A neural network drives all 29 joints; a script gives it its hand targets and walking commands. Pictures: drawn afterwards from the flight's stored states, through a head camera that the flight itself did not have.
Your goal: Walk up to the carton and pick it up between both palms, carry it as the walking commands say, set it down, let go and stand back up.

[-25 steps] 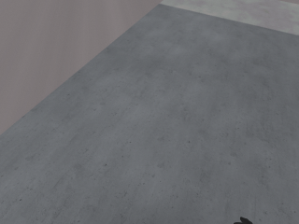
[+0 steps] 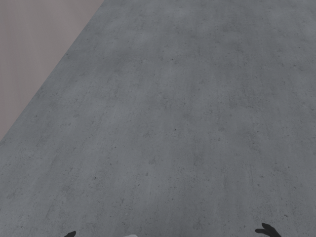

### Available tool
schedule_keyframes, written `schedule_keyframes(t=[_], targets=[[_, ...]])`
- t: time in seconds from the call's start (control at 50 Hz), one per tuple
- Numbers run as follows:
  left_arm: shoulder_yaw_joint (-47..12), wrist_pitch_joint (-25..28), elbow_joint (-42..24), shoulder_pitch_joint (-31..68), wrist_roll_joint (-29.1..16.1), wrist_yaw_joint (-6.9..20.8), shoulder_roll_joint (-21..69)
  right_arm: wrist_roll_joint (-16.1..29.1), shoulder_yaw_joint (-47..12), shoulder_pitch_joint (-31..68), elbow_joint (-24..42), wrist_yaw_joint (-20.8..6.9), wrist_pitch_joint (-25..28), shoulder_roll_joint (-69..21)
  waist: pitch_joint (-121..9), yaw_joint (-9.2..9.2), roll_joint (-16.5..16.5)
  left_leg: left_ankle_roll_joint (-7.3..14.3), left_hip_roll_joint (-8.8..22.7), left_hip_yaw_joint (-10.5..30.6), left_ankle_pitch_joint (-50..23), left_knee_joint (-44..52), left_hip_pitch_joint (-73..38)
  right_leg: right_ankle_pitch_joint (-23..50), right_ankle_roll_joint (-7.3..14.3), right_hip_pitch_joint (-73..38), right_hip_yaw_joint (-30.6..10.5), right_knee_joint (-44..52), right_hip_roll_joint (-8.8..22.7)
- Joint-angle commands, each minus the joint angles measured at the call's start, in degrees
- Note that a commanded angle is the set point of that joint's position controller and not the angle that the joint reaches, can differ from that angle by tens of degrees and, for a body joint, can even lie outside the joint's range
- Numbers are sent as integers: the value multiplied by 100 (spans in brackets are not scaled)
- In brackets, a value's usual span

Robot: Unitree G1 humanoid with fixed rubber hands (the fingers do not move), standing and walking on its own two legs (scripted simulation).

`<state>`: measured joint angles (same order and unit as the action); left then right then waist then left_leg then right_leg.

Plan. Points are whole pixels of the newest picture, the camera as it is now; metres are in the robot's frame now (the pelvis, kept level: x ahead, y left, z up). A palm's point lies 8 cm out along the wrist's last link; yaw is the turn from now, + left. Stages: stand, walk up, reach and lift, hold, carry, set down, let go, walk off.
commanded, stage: walk up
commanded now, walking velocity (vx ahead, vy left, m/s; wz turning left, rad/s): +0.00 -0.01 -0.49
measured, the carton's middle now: out of the picture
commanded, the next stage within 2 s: none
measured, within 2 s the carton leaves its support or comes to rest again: neither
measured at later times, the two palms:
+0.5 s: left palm (81, 232) +0.17 +0.24 -0.12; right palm out of the picture -0.03 -0.25 -0.12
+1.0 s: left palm (86, 232) +0.17 +0.23 -0.13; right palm out of the picture -0.08 -0.25 -0.10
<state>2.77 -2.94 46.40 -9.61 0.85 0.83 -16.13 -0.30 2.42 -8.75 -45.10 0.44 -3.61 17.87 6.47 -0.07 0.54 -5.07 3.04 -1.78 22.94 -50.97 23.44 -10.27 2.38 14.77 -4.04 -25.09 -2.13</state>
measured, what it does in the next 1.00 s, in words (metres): steps on the spot, turning right: left foot, then right foot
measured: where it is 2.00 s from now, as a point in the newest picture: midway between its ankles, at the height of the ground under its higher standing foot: (224, 230)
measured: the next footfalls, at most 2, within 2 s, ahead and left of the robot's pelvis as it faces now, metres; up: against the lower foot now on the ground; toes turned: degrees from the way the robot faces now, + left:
left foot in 0.16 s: +0.02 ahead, +0.13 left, +0.00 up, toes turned -3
right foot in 0.54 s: -0.04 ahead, -0.10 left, +0.00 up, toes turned -21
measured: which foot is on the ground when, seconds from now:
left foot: up 0.00-0.14, down 0.16-0.54, up 0.56-0.90, down 0.92-1.00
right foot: down 0.00-0.14, up 0.16-0.52, down 0.54-0.92, up 0.94-1.00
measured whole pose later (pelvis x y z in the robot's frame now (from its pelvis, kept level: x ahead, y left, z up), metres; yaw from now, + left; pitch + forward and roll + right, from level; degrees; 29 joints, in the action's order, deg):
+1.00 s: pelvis -0.04 +0.04 -0.01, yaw -29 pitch +0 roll -1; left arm 3.2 -3.2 46.3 -11.7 2.2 2.7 -17.4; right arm -0.7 2.5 -12.0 -45.3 1.6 -0.2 14.9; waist 3.3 0.9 -2.0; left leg -0.1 3.0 -4.4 17.6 -31.2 14.0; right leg -18.7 -0.9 26.9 -3.4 -54.4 -2.6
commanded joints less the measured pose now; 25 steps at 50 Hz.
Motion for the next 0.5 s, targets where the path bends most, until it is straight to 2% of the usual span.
schedule_keyframes(t=[0.0,0.06,0.1,0.12,0.14,0.16,0.18,0.2,0.22,0.26,0.3,0.34,0.38,0.44,0.48], targets=[[269,39,-269,-84,6,-8,-1077,3,68,-89,352,43,86,339,-814,96,-1045,70,-183,34,103,518,-177,1220,576,-533,-1574,728,1315],[265,32,-249,-86,12,3,-1078,30,60,-281,337,102,163,287,-914,25,-1076,188,-356,58,125,1403,-664,1344,542,-446,-1907,611,1282],[240,34,-255,6,-25,20,-1021,44,82,-636,208,170,236,274,-1047,-201,-937,327,-350,-11,-409,2650,-1494,1245,303,-161,-1779,244,1040],[219,59,-286,19,-45,26,-850,-14,145,-793,152,197,274,489,-1034,-272,-579,487,146,387,-564,3200,-2027,688,46,307,-1479,-233,769],[168,100,-373,-139,-26,21,-473,-133,244,-873,132,208,286,915,-957,-218,654,752,1382,1539,-643,3678,-2449,-409,-206,1208,-762,-1321,192],[125,66,-526,83,83,4,-381,-187,266,-466,257,140,242,1208,-599,-172,1485,1447,2438,2278,-1097,3903,-1999,-2186,-456,2054,218,-2313,-230],[175,21,-462,184,104,-12,-597,-118,172,-400,315,110,218,1008,-481,-178,945,1653,2369,2023,-1749,3666,-1358,-2262,-538,1644,79,-3135,115],[187,-5,-349,129,57,27,-558,-84,134,-129,320,122,231,766,-343,-11,788,1582,1981,1425,-2034,3556,-1067,-1999,-542,1437,53,-3442,195],[213,-25,-255,47,46,84,-549,-106,133,97,354,134,252,646,-298,97,796,1475,1645,882,-2332,3453,-924,-1710,-586,1313,185,-3710,210],[205,-65,-186,37,28,149,-476,-123,140,50,306,164,317,503,-361,70,941,1396,1328,336,-3137,3255,-1200,-1440,-666,1311,437,-3707,221],[167,-89,-219,252,-4,164,-356,-130,172,-253,215,154,334,489,-411,-61,946,1353,1308,200,-3487,3098,-1611,-1415,-668,1339,589,-3118,228],[146,-109,-284,483,-11,168,-283,-143,229,-546,137,144,346,589,-507,-201,971,1358,1417,173,-3649,2962,-1909,-1526,-633,1253,681,-2546,219],[142,-103,-333,579,-21,164,-243,-143,274,-673,104,117,353,690,-643,-260,1066,1331,1512,127,-3819,2876,-2000,-1560,-585,945,779,-2020,184],[152,-44,-328,526,-34,139,-297,-102,278,-635,136,64,325,737,-773,-202,1141,1249,1620,107,-3931,2704,-2009,-1491,-488,500,836,-1360,165],[178,42,-280,305,12,119,-407,-33,237,-529,182,35,281,698,-795,12,931,1014,1547,-98,-3617,2380,-1700,-799,-356,-84,873,-420,209]])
